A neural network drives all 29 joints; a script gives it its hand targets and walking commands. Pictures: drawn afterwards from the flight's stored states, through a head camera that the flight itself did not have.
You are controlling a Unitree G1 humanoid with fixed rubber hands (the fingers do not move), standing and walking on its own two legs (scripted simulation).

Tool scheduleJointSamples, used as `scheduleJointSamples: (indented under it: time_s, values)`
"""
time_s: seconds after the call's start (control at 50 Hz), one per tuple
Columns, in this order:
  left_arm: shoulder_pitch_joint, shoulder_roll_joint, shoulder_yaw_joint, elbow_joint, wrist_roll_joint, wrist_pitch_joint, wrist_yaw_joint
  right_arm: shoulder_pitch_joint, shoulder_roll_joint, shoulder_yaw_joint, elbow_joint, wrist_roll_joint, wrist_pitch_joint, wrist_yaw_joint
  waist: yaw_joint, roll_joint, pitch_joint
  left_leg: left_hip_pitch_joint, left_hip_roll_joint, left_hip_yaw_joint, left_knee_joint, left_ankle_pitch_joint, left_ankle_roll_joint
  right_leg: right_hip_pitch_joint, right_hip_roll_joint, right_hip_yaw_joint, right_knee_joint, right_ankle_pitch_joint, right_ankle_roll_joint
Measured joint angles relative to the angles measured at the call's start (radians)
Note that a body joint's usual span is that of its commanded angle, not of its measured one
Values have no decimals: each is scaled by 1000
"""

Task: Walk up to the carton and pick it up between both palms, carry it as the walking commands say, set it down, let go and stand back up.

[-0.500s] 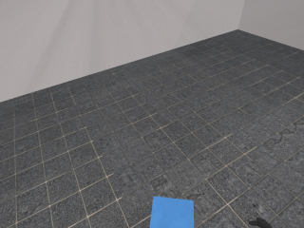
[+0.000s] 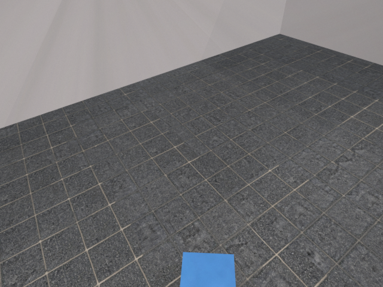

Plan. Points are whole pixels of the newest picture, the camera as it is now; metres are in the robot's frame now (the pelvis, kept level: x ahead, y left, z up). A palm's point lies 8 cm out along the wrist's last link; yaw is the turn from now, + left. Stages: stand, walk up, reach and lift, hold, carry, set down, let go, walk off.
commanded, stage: stand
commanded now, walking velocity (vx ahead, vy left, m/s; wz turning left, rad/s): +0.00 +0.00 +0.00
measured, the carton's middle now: out of the picture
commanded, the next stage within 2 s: none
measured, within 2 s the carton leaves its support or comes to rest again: neither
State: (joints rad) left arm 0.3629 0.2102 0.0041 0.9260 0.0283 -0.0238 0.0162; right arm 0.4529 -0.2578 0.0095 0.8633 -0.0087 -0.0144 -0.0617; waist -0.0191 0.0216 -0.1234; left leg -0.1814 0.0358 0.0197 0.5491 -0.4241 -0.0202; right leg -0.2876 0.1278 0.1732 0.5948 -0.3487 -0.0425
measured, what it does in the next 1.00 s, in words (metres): stands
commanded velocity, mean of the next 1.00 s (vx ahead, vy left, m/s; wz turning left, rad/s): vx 0.00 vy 0.00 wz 0.00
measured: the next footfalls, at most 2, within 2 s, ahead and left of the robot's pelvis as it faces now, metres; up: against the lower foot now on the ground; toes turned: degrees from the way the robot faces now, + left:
none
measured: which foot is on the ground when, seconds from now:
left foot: down 0.00-1.00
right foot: down 0.00-1.00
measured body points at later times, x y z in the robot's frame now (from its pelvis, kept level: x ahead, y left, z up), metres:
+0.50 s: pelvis -0.01 +0.01 +0.00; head -0.03 +0.00 +0.45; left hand -0.03 +0.24 -0.15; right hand -0.07 -0.23 -0.15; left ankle -0.09 +0.13 -0.73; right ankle -0.03 -0.10 -0.73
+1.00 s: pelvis -0.04 +0.02 +0.01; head -0.05 +0.02 +0.46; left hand -0.06 +0.24 -0.15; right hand -0.10 -0.20 -0.16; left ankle -0.09 +0.13 -0.73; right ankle -0.03 -0.10 -0.73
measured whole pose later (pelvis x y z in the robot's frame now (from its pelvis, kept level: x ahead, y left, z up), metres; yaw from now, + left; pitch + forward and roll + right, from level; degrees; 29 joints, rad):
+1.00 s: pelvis -0.04 +0.02 +0.01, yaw -2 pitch -1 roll +0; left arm 0.32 0.15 -0.05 1.20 0.01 0.01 0.04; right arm 0.41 -0.17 0.04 1.12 -0.01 0.00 -0.06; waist -0.01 0.02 -0.02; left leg -0.13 0.01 0.06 0.50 -0.36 0.01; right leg -0.23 0.10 0.22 0.53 -0.27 0.00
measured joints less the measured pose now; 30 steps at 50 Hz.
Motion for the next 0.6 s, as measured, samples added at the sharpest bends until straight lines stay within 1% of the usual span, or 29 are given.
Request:
scheduleJointSamples:
  time_s: [0.36,0.6]
  values:
    - [-5,-33,-35,138,-7,20,13,-10,43,19,150,0,17,2,4,4,50,38,-2,20,-23,18,7,32,-1,21,-20,22,7]
    - [-22,-47,-48,217,-13,27,20,-25,68,33,225,-1,16,4,5,1,77,55,-10,29,-40,38,15,49,-10,31,-42,45,19]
